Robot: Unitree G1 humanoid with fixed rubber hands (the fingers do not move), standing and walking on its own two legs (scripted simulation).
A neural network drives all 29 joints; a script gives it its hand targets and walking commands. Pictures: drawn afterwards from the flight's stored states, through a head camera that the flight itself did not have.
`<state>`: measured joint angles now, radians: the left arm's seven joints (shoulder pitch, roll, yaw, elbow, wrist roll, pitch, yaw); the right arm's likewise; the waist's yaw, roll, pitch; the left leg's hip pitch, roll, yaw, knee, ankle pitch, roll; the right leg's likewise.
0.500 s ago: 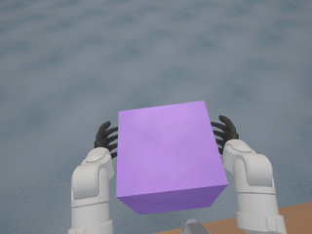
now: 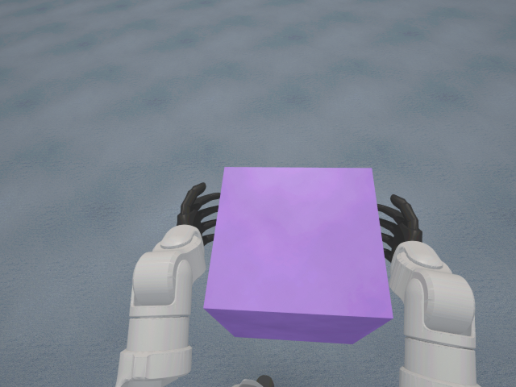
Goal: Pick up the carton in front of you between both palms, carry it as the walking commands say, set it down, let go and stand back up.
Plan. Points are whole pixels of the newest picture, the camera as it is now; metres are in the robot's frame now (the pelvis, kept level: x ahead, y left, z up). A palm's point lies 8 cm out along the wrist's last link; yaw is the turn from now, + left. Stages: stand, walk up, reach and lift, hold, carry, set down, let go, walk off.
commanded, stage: carry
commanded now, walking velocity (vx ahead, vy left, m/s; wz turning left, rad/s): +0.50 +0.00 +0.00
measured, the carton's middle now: (294, 263) +0.33 +0.03 +0.01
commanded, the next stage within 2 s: none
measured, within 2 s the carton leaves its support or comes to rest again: neither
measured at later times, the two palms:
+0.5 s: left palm (260, 115) +0.70 +0.14 +0.04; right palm (393, 119) +0.71 -0.16 +0.04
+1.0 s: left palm (257, 63) +0.95 +0.19 +0.04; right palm (365, 64) +0.95 -0.11 +0.04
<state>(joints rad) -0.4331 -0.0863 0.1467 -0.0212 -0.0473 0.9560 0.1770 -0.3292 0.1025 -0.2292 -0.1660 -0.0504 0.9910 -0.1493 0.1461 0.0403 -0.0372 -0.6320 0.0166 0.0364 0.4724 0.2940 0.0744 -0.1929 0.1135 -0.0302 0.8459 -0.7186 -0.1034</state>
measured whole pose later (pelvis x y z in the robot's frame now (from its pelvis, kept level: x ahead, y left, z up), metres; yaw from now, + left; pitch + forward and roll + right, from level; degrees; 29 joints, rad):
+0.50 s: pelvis +0.38 -0.01 -0.06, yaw +2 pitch +5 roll -1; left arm -0.34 -0.12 0.18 -0.15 0.07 0.97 0.13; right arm -0.39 0.06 -0.16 -0.09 0.01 0.98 -0.16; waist -0.03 0.03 -0.04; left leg -0.20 -0.01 0.06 0.80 -0.50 0.02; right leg -0.54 0.01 -0.14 0.53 -0.09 -0.08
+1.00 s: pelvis +0.70 +0.04 -0.05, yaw -1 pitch +3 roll +1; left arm -0.05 -0.13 0.09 -0.40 0.07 1.19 0.10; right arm -0.07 0.13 -0.05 -0.36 -0.08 1.18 -0.13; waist -0.01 -0.04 -0.15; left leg -0.45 0.02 0.22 0.53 -0.15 0.08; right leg -0.15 -0.07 -0.06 0.83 -0.46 0.01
